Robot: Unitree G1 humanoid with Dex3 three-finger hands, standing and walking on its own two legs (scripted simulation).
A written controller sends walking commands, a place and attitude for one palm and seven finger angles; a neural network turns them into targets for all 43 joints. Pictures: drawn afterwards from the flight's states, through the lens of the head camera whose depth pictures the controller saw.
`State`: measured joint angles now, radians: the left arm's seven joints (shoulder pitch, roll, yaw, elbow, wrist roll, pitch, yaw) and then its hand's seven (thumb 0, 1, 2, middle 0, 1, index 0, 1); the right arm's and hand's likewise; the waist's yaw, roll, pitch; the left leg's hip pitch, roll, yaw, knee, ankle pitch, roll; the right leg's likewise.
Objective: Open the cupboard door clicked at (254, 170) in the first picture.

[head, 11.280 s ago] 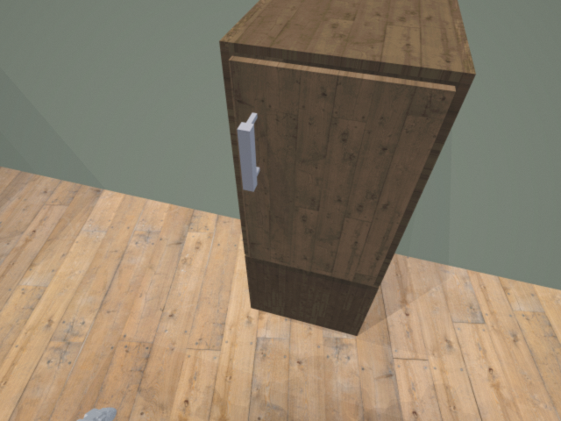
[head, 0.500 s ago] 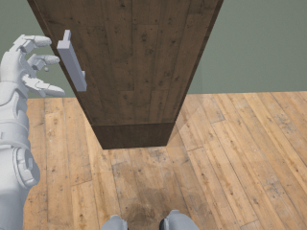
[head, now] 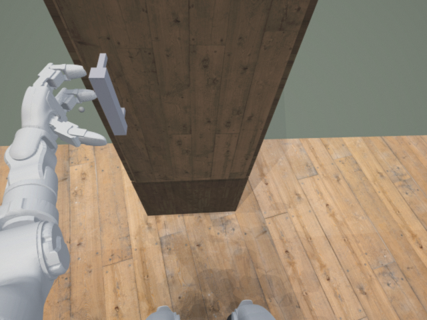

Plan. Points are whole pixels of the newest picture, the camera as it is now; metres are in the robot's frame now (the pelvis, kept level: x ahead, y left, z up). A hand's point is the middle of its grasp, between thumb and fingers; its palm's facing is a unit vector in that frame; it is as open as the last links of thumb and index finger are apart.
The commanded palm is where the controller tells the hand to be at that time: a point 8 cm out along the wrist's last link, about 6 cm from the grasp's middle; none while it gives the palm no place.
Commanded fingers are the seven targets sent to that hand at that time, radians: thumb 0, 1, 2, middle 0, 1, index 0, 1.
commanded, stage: move the hooked fingers beside the handle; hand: left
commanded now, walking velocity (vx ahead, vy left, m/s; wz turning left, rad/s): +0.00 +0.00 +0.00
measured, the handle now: (112, 97) +0.51 +0.17 +0.09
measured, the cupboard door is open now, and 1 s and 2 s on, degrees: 0 0 0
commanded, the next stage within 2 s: slide the fingers in behind the handle in 0.26 s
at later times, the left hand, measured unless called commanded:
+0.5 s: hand (82, 112) +0.47 +0.21 +0.10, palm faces +0.01 -1.00 -0.01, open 14.0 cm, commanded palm +0.45 +0.26 +0.09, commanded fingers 0.00 -0.50 0.30 -0.30 -1.20 -0.30 -1.20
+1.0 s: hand (87, 115) +0.46 +0.20 +0.10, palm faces +0.04 -1.00 -0.01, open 14.4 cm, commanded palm +0.44 +0.23 +0.09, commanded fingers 0.00 -0.50 0.30 -0.30 -1.20 -0.30 -1.20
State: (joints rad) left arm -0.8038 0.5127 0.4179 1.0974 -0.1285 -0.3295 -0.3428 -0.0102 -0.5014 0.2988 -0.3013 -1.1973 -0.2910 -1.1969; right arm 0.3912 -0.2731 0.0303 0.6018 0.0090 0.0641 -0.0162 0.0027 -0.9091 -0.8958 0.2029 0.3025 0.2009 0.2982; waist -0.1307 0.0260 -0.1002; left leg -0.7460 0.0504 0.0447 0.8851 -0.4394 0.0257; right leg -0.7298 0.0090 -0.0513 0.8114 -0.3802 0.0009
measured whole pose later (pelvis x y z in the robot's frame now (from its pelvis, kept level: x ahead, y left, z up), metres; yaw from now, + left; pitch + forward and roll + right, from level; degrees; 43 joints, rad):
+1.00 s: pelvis -0.01 -0.01 +0.00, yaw +2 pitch +16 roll -2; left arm -0.84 0.45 0.32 1.12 -0.16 -0.37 -0.25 -0.01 -0.50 0.30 -0.30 -1.20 -0.21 -1.20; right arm 0.39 -0.27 0.02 0.65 0.01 0.02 -0.01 0.00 -0.91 -0.90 0.20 0.30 0.20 0.30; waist -0.11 0.03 -0.09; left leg -0.76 0.04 0.01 0.90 -0.43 0.02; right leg -0.73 0.00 -0.08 0.83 -0.38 -0.01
